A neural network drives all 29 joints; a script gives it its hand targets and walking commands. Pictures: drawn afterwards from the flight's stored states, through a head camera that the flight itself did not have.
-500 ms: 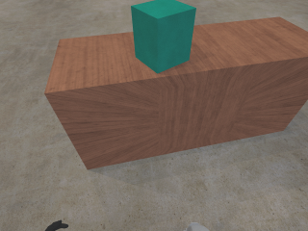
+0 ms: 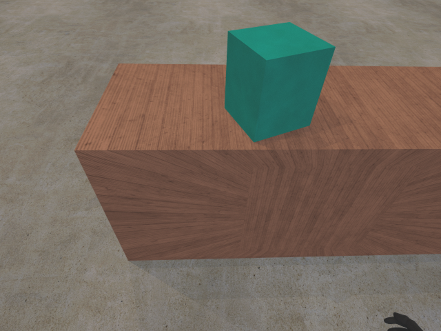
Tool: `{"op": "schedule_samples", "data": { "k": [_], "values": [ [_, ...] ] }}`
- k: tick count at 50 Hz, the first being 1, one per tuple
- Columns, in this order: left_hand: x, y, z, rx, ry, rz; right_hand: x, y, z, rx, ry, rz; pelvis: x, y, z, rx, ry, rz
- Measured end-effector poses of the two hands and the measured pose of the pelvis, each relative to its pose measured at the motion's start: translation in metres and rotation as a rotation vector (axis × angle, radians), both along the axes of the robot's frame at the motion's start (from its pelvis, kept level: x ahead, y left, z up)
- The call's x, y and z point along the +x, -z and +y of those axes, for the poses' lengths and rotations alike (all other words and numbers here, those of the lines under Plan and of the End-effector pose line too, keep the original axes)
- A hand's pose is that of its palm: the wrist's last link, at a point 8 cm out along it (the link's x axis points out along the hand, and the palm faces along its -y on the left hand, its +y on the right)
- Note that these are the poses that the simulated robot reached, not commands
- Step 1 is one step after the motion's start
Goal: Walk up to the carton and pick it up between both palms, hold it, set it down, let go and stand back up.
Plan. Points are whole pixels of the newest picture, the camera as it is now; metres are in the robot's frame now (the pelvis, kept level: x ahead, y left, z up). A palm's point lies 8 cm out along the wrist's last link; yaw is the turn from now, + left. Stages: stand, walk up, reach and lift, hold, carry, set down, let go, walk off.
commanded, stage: walk up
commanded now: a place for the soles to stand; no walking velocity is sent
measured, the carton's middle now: (271, 81) +0.80 -0.11 +0.08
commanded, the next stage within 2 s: none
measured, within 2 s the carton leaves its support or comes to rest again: neither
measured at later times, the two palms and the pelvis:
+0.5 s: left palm (135, 289) +0.23 +0.19 -0.06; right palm out of the picture +0.28 -0.43 -0.07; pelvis +0.17 -0.12 +0.01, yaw +3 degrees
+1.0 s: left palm (178, 223) +0.39 +0.14 -0.07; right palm (432, 228) +0.41 -0.48 -0.08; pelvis +0.29 -0.17 +0.01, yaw +3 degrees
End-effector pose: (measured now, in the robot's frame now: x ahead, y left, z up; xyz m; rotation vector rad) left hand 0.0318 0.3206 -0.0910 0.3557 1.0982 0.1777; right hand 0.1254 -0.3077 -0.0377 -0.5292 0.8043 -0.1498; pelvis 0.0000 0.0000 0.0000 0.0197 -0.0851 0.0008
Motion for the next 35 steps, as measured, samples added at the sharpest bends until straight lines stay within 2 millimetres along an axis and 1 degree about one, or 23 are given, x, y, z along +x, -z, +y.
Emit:
{"op": "schedule_samples", "data": {
  "k": [2,5,8,10,13,15,16,18,20,24,28,30,32,35],
  "values": [
    [0.027,-0.001,-0.009,-0.012,0.028,-0.022,-0.003,-0.002,-0.007,-0.009,0.018,0.028,0.012,-0.003,-0.007,0.001,0.001,-0.001],
    [0.07,-0.007,-0.026,-0.026,0.075,-0.063,-0.008,-0.003,-0.023,-0.017,0.052,0.073,0.031,-0.008,-0.02,0.001,0.001,0.001],
    [0.113,-0.014,-0.045,-0.027,0.115,-0.097,-0.01,0.0,-0.045,-0.019,0.091,0.116,0.051,-0.009,-0.035,0.002,0.002,0.005],
    [0.141,-0.019,-0.059,-0.022,0.136,-0.119,-0.009,0.005,-0.062,-0.018,0.112,0.145,0.066,-0.008,-0.048,0.004,0.002,0.006],
    [0.181,-0.023,-0.082,-0.003,0.158,-0.154,0.004,0.02,-0.092,-0.012,0.136,0.176,0.091,0.0,-0.071,0.005,-0.001,0.009],
    [0.202,-0.023,-0.096,0.024,0.161,-0.187,0.019,0.035,-0.114,-0.013,0.137,0.193,0.108,0.011,-0.088,-0.016,-0.005,0.006],
    [0.21,-0.023,-0.101,0.037,0.161,-0.202,0.029,0.042,-0.122,-0.007,0.143,0.2,0.115,0.015,-0.095,-0.025,-0.011,0.003],
    [0.217,-0.025,-0.111,0.046,0.134,-0.224,0.052,0.049,-0.132,0.005,0.15,0.209,0.128,0.016,-0.105,-0.018,-0.025,0.001],
    [0.217,-0.029,-0.119,0.05,0.096,-0.221,0.081,0.048,-0.136,0.018,0.124,0.198,0.139,0.012,-0.111,-0.019,-0.036,-0.005],
    [0.204,-0.034,-0.126,0.058,0.031,-0.151,0.14,0.034,-0.13,0.051,0.039,0.136,0.164,-0.002,-0.119,-0.02,-0.043,-0.009],
    [0.198,-0.031,-0.125,0.043,-0.036,-0.097,0.188,0.019,-0.12,0.069,-0.023,0.105,0.192,-0.01,-0.125,-0.018,-0.048,-0.006],
    [0.202,-0.024,-0.123,0.031,-0.057,-0.076,0.209,0.014,-0.117,0.063,-0.039,0.084,0.206,-0.009,-0.125,-0.016,-0.049,-0.005],
    [0.211,-0.012,-0.121,0.021,-0.063,-0.057,0.228,0.014,-0.119,0.04,-0.042,0.052,0.22,-0.001,-0.123,-0.017,-0.05,-0.003],
    [0.231,0.002,-0.127,0.008,-0.063,-0.019,0.245,0.014,-0.123,0.019,-0.02,0.033,0.235,0.003,-0.126,-0.004,-0.045,-0.006]
  ]
}}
